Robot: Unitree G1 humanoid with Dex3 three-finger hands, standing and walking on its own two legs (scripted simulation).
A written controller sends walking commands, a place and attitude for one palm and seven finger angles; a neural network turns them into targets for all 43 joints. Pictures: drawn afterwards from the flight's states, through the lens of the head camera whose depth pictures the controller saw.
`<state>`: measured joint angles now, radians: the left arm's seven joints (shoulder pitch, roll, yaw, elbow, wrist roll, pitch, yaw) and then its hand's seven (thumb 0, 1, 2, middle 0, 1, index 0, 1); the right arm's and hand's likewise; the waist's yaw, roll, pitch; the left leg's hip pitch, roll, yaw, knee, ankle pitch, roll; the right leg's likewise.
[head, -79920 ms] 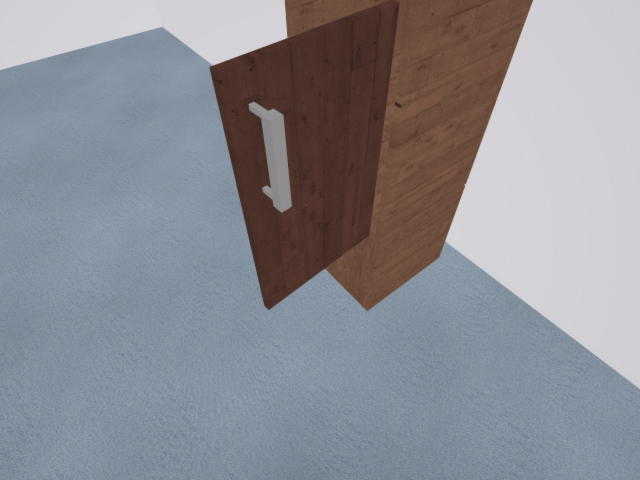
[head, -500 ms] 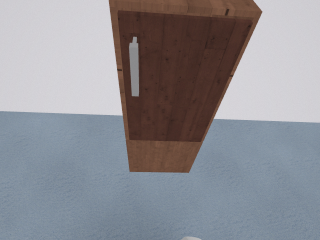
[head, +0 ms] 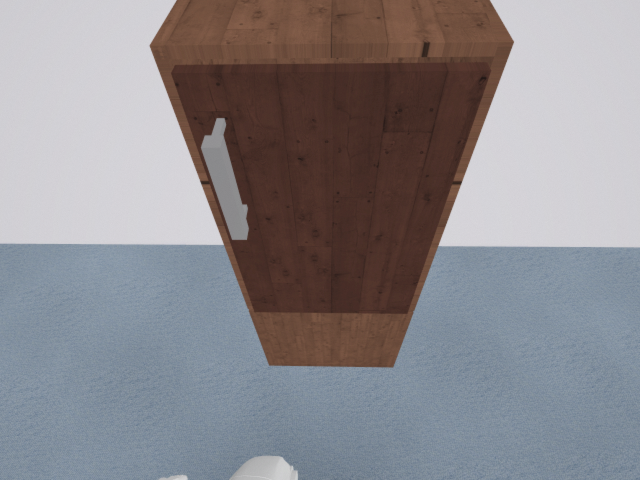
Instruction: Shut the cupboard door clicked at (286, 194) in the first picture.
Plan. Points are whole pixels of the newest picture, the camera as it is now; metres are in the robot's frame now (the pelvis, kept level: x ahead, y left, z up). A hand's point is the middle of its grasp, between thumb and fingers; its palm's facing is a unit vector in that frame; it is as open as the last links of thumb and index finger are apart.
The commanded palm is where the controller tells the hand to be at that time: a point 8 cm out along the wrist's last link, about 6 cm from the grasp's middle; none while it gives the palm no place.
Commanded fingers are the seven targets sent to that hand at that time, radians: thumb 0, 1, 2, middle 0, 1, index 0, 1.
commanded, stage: come to a stop and stand still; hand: left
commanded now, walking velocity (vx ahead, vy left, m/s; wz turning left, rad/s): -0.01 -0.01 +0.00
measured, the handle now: (230, 183) +0.47 +0.16 +0.10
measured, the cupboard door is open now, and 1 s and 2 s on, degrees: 0 0 0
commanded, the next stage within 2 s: look again from close up in 0.88 s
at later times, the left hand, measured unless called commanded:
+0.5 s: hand out of the picture -0.03 +0.25 -0.18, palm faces +0.04 -0.98 -0.21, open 7.4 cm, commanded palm none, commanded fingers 0.00 0.90 0.90 -0.20 -0.30 -0.20 -0.30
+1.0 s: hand out of the picture -0.04 +0.21 -0.18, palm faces -0.01 -0.99 -0.15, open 7.4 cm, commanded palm none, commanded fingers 0.00 0.90 0.90 -0.20 -0.30 -0.20 -0.30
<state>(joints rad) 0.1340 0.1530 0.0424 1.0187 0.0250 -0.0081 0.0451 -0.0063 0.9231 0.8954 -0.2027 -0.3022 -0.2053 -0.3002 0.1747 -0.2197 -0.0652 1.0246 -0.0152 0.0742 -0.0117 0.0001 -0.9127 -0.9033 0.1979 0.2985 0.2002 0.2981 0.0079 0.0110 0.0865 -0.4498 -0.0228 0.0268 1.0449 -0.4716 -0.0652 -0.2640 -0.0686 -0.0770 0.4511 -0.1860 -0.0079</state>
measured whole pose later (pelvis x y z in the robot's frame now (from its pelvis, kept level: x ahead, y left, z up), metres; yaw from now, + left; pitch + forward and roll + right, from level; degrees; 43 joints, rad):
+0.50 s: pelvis -0.02 +0.06 +0.00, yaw -1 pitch +0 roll +0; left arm 0.27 0.19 0.02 1.11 0.02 0.02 0.03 0.00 0.91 0.90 -0.20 -0.30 -0.20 -0.30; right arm 0.17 -0.15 -0.02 1.05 0.00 0.01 -0.03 -0.01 -0.92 -0.90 0.20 0.30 0.21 0.30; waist 0.03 -0.02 0.04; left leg -0.24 -0.03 0.07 0.44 -0.20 0.04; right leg -0.14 -0.02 0.03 0.44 -0.30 0.02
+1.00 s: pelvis -0.03 +0.06 +0.00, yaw -1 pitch -1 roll +0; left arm 0.29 0.13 -0.01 1.14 0.01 0.00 0.03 0.00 0.91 0.90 -0.20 -0.30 -0.20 -0.30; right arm 0.35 -0.12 0.00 1.16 -0.01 0.00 -0.02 0.00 -0.91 -0.90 0.20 0.30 0.20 0.30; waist -0.02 -0.02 0.05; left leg -0.21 -0.01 0.06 0.37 -0.15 0.03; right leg -0.12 0.00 0.03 0.39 -0.25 0.01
